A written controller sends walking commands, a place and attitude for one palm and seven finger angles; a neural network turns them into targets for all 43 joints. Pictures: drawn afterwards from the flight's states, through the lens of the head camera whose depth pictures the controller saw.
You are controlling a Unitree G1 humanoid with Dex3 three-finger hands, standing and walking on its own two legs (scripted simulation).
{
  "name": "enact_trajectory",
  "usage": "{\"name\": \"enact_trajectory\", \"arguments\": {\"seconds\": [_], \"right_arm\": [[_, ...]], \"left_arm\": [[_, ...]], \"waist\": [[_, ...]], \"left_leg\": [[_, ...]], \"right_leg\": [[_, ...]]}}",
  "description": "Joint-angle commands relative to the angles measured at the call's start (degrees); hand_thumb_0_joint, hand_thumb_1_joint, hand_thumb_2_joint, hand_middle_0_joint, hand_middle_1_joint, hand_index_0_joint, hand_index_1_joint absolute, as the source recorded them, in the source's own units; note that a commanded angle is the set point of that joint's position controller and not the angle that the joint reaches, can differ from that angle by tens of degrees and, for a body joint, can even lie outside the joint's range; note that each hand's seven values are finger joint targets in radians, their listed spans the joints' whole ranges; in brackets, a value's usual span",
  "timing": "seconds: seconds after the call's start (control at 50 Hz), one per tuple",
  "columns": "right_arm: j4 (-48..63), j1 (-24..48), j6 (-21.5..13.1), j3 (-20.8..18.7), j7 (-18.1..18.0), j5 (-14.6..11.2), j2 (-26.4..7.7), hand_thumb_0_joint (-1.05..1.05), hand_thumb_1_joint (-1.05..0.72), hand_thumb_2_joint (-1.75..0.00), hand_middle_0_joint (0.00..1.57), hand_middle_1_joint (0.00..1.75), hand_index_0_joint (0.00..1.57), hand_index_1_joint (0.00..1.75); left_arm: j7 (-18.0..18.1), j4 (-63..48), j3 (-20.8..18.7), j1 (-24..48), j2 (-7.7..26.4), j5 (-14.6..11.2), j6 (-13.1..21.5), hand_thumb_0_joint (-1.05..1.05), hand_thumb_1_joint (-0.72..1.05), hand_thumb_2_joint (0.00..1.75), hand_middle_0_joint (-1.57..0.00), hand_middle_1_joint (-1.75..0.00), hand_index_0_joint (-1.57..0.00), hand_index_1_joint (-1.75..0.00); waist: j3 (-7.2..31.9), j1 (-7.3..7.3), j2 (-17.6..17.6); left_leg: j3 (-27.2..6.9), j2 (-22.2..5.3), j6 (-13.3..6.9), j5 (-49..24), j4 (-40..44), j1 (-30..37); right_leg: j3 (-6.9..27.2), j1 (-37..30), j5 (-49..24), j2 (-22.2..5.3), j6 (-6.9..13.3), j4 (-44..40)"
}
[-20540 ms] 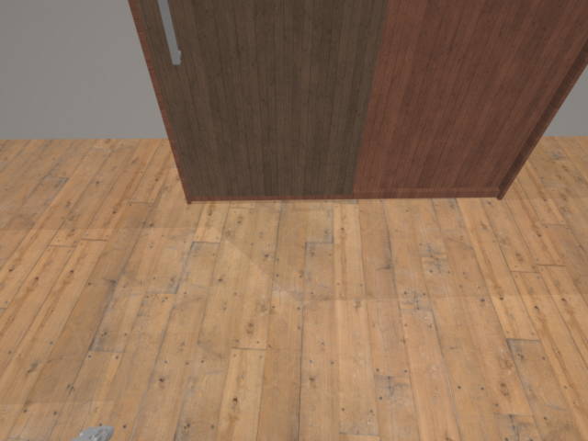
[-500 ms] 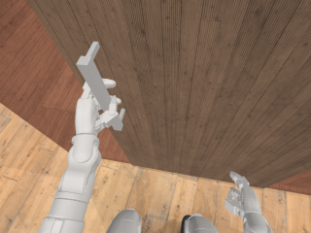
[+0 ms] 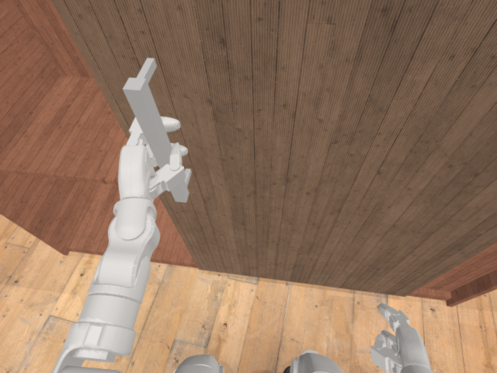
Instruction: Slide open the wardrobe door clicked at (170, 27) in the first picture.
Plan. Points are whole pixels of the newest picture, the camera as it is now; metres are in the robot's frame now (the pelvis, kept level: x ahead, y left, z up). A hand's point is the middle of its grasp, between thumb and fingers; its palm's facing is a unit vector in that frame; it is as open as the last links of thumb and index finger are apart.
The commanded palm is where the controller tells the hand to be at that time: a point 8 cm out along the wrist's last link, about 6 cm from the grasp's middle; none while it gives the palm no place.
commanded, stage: step sideways, sliding the door along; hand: left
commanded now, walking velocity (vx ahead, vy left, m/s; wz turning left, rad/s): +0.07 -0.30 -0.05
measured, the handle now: (168, 142) +0.43 +0.18 +0.10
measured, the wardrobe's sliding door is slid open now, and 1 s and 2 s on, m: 0.59 0.67 0.67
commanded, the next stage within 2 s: stop walking and hold the door there in 0.90 s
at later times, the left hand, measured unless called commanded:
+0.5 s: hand (237, 168) +0.38 +0.06 +0.11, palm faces +0.44 -0.89 -0.06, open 6.5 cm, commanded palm +0.34 +0.03 +0.11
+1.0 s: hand (242, 162) +0.39 +0.06 +0.11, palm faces +0.69 -0.71 -0.12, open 7.0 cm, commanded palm +0.34 +0.07 +0.10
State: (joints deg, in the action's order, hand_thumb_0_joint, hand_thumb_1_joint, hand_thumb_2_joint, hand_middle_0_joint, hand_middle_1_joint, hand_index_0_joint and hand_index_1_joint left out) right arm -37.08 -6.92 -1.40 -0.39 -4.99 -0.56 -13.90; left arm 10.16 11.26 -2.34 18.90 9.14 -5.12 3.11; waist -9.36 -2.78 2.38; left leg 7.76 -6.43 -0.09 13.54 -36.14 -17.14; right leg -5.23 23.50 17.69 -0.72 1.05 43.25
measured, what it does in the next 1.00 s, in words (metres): steps to the right: right foot, then left foot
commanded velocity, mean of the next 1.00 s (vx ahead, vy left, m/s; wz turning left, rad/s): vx -0.11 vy -0.19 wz -0.04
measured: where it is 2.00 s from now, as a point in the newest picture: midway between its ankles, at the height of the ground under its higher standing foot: outside the picture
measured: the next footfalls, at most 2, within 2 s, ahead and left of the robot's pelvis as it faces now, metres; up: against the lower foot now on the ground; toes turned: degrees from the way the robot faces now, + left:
right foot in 0.24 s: +0.09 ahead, -0.28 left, +0.00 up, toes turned -6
left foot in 0.40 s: +0.04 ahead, -0.02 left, +0.00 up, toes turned +10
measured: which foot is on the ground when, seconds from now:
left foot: down 0.00-0.24, up 0.26-0.38, down 0.40-0.70, up 0.72-0.82, down 0.84-1.00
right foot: up 0.00-0.22, down 0.24-0.38, up 0.40-0.66, down 0.68-0.84, up 0.86-1.00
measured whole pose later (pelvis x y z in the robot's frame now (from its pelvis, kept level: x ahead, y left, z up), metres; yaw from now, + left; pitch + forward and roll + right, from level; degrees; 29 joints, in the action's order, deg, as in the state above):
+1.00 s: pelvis +0.09 -0.29 +0.02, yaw +3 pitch -1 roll -4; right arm -35.4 -9.6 -8.0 -2.3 -2.1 -2.2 -13.1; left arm 15.6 7.8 -20.3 13.3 17.3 -6.9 -0.1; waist -12.5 -7.4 2.1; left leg 5.0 -9.8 3.3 19.9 -30.0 -8.0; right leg -4.6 23.3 22.0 -1.1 -1.6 50.0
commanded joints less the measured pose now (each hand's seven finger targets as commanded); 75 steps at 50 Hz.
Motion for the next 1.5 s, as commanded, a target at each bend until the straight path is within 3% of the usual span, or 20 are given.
{"name": "enact_trajectory", "arguments": {"seconds": [0.0, 0.12, 0.18, 0.22, 0.24, 0.32, 0.36, 0.38, 0.58, 0.64, 0.72, 0.78, 0.82, 0.98, 1.0, 1.06, 1.12, 1.24, 1.3, 1.48], "right_arm": [[8.4, 5.8, -0.3, -2.9, 1.8, -1.2, -7.4, 0.0, -0.9, -0.9, 0.2, 0.3, 0.2, 0.3], [9.5, 2.0, -0.8, -2.8, 1.8, -1.1, -5.9, 0.0, -0.9, -0.9, 0.2, 0.3, 0.2, 0.3], [11.1, 2.8, -1.8, -2.4, 1.6, -2.2, -4.5, 0.0, -0.9, -0.9, 0.2, 0.3, 0.2, 0.3], [11.9, 6.6, -2.7, -0.5, 1.0, -2.6, 0.6, 0.0, -0.9, -0.9, 0.2, 0.3, 0.2, 0.3], [10.4, 7.4, -3.2, -0.9, 0.3, -1.6, -0.8, 0.0, -0.9, -0.9, 0.2, 0.3, 0.2, 0.3], [5.3, 1.8, -3.8, -1.6, -0.1, -1.2, -2.6, 0.0, -0.9, -0.9, 0.2, 0.3, 0.2, 0.3], [7.9, 2.7, -2.7, -3.7, 0.0, -0.6, -6.8, 0.0, -0.9, -0.9, 0.2, 0.3, 0.2, 0.3], [8.8, 4.8, -2.4, -3.8, 2.3, -1.1, -7.3, 0.0, -0.9, -0.9, 0.2, 0.3, 0.2, 0.3], [10.2, 0.0, -5.1, -4.6, 4.3, -1.6, -7.0, 0.0, -0.9, -0.9, 0.2, 0.3, 0.2, 0.3], [10.8, 0.7, -6.5, -3.8, 4.4, -3.0, -5.5, 0.0, -0.9, -0.9, 0.2, 0.3, 0.2, 0.3], [8.5, 1.1, -7.1, -3.9, 1.5, -2.6, -4.1, 0.0, -0.9, -0.9, 0.2, 0.3, 0.2, 0.3], [6.8, 1.5, -6.7, -2.2, 0.4, -2.8, -3.4, 0.0, -0.9, -0.9, 0.2, 0.3, 0.2, 0.3], [9.3, 3.8, -6.7, -4.8, 1.6, -2.1, -6.6, 0.0, -0.9, -0.9, 0.2, 0.3, 0.2, 0.3], [10.9, 1.0, -10.8, -2.9, 3.4, -1.2, -5.0, 0.0, -0.9, -0.9, 0.2, 0.3, 0.2, 0.3], [4.9, -2.2, -7.8, -4.7, 2.5, -0.2, -13.5, 0.0, -0.9, -0.9, 0.2, 0.3, 0.2, 0.3], [9.1, -0.9, -7.3, -2.5, 2.3, -1.2, -7.0, 0.0, -0.9, -0.9, 0.2, 0.3, 0.2, 0.3], [9.6, 1.3, -7.6, -1.9, 0.8, -0.8, -5.3, 0.0, -0.9, -0.9, 0.2, 0.3, 0.2, 0.3], [6.9, 3.6, -3.9, -0.5, -0.8, -0.9, -5.5, 0.0, -0.9, -0.9, 0.2, 0.3, 0.2, 0.3], [9.5, 3.4, -4.6, -2.5, -0.6, -1.1, -7.7, 0.0, -0.9, -0.9, 0.2, 0.3, 0.2, 0.3], [6.8, -0.6, -8.3, -1.9, 0.7, -0.6, -7.8, 0.0, -0.9, -0.9, 0.2, 0.3, 0.2, 0.3]], "left_arm": [[-6.4, -12.0, 9.8, 21.7, -1.4, 2.6, 7.9, 0.0, 0.9, 0.9, -0.45, -1.4, -0.45, -1.4], [-7.1, -15.6, 12.8, 28.1, -2.5, 2.2, 7.6, 0.0, 0.9, 0.9, -0.45, -1.4, -0.45, -1.4], [-6.5, -15.7, 11.8, 26.6, -1.5, 2.4, 7.4, 0.0, 0.9, 0.9, -0.45, -1.4, -0.45, -1.4], [-5.2, -18.3, 11.0, 29.0, 1.9, 3.4, 6.9, 0.0, 0.9, 0.9, -0.45, -1.4, -0.45, -1.4], [-4.5, -15.1, 13.3, 24.8, -1.4, 3.1, 5.1, 0.0, 0.9, 0.9, -0.45, -1.4, -0.45, -1.4], [-3.6, -21.2, 9.7, 29.3, 1.1, 2.0, 7.6, 0.0, 0.9, 0.9, -0.45, -1.4, -0.45, -1.4], [-4.5, -23.8, 10.6, 28.3, -0.2, 0.5, 9.0, 0.0, 0.9, 0.9, -0.45, -1.4, -0.45, -1.4], [-5.3, -22.8, 9.6, 29.2, -0.3, 1.3, 9.0, 0.0, 0.9, 0.9, -0.45, -1.4, -0.45, -1.4], [-5.4, -19.3, 2.7, 23.0, 7.0, 2.0, 8.9, 0.0, 0.9, 0.9, -0.45, -1.4, -0.45, -1.4], [-4.5, -20.3, -1.8, 19.9, 12.9, 3.0, 9.8, 0.0, 0.9, 0.9, -0.45, -1.4, -0.45, -1.4], [-2.6, -19.0, -7.3, 11.7, 18.5, 3.4, 8.8, 0.0, 0.9, 0.9, -0.45, -1.4, -0.45, -1.4], [-0.9, -26.8, -5.0, 15.4, 14.2, 2.1, 9.5, 0.0, 0.9, 0.9, -0.45, -1.4, -0.45, -1.4], [-1.8, -31.2, -2.0, 13.5, 9.6, 1.2, 9.3, 0.0, 0.9, 0.9, -0.45, -1.4, -0.45, -1.4], [-2.4, -33.8, 6.1, 5.1, 3.9, 3.3, 5.7, 0.0, 0.9, 0.9, -0.45, -1.4, -0.45, -1.4], [-1.1, -9.3, -37.6, -1.2, 50.5, 4.3, 7.5, 0.0, 0.9, 0.9, -0.45, -1.4, -0.45, -1.4], [-2.0, -14.1, -25.3, -2.3, 32.5, 5.1, 7.9, 0.0, 0.9, 0.9, -0.45, -1.4, -0.45, -1.4], [-1.3, -5.2, -29.0, -11.4, 34.3, 4.4, 7.2, 0.0, 0.9, 0.9, -0.45, -1.4, -0.45, -1.4], [1.0, -12.6, -25.8, -9.7, 29.6, 4.0, 6.9, 0.0, 0.9, 0.9, -0.45, -1.4, -0.45, -1.4], [0.6, -20.3, -21.4, -11.2, 24.6, 3.3, 7.6, 0.0, 0.9, 0.9, -0.45, -1.4, -0.45, -1.4], [0.1, -11.9, -19.1, -14.1, 22.8, 3.6, 3.9, 0.0, 0.9, 0.9, -0.45, -1.4, -0.45, -1.4]], "waist": [[24.3, 2.71, 4.4], [22.0, 2.91, 15.1], [25.2, 2.29, 7.0], [25.4, 1.75, -21.0], [26.1, 0.13, -19.6], [29.8, 4.33, -13.9], [31.4, 4.48, 12.1], [32.9, 2.32, 9.9], [24.3, 4.32, 21.2], [26.6, 3.17, 11.5], [31.7, 0.36, -18.4], [33.4, 4.48, -5.2], [35.5, 1.44, 14.4], [23.1, 3.34, 20.5], [23.5, 1.36, 17.5], [24.6, 2.01, 16.1], [22.5, 0.46, -13.1], [25.2, 3.54, -6.2], [23.8, 1.02, 12.5], [16.4, 2.79, 11.8]], "left_leg": [[-27.4, -29.2, -13.3, -19.4, 16.4, 23.5], [-3.2, -18.0, -5.5, -28.9, 10.2, 16.7], [-0.5, -11.6, -1.6, -17.2, -0.5, 12.8], [2.2, 1.2, 2.5, 20.8, -20.1, -7.6], [-2.9, 4.3, 2.4, 26.2, -26.7, -7.3], [-3.0, 1.2, 2.0, 13.8, -0.2, -1.3], [-24.2, -21.8, -7.1, -49.0, 10.9, 34.3], [-28.7, -28.2, -11.1, -49.1, 10.9, 31.6], [-2.5, -14.1, -2.1, -52.0, 4.9, 29.0], [1.3, -8.3, -3.6, -40.9, -6.6, 20.3], [-4.2, 3.6, 2.6, 28.7, -25.1, -9.3], [-2.9, -1.0, 1.7, -7.0, 9.2, 8.5], [-19.1, -22.1, -9.0, -66.2, 8.9, 32.5], [-1.9, -9.6, -3.3, -60.0, 7.3, 33.0], [0.4, -10.8, -2.9, -60.5, 8.1, 32.3], [2.4, -6.6, -0.1, -52.9, -7.5, 23.0], [-5.5, 5.2, 3.4, 24.5, -29.4, -9.8], [-2.4, 4.6, 3.4, 0.0, 5.3, 6.3], [-19.1, -15.3, -6.6, -29.2, 16.8, 11.2], [-13.3, -11.1, -5.6, -4.9, 21.8, 9.3]], "right_leg": [[11.3, 15.4, 10.2, -2.6, -2.8, 25.1], [1.5, -1.0, 4.6, -2.8, -2.9, 2.2], [-2.7, -14.1, -7.8, 0.5, -3.5, -13.8], [15.8, -22.2, -34.4, -14.8, 3.3, -21.5], [19.4, -18.0, -35.2, -17.8, 6.5, -22.1], [10.8, -26.4, -59.6, -14.0, 6.8, -2.8], [2.2, 10.3, -5.9, -2.4, -4.1, 15.5], [8.7, 10.8, 14.0, -2.4, -3.2, 22.8], [-2.0, -2.4, -1.0, 2.2, -2.9, -6.9], [-1.6, -19.8, -34.2, 0.3, -2.4, -20.0], [17.5, -35.8, -85.5, -19.1, 7.2, -9.5], [7.1, -25.8, -65.3, -13.2, 2.5, 0.9], [4.6, 3.9, 11.4, -1.6, -4.1, 11.7], [-2.0, 1.7, -1.1, 0.9, -2.5, -1.8], [-2.4, 3.6, -2.4, 1.6, -3.4, -0.5], [-3.6, -13.6, -28.8, 1.1, -1.8, -19.6], [20.1, -28.6, -88.5, -21.4, 9.8, -13.0], [7.2, -17.8, -49.4, -13.0, 3.9, -9.2], [3.8, -4.4, 12.7, -0.6, -2.4, 2.8], [1.5, -6.6, 6.4, 0.4, -2.1, -4.4]]}}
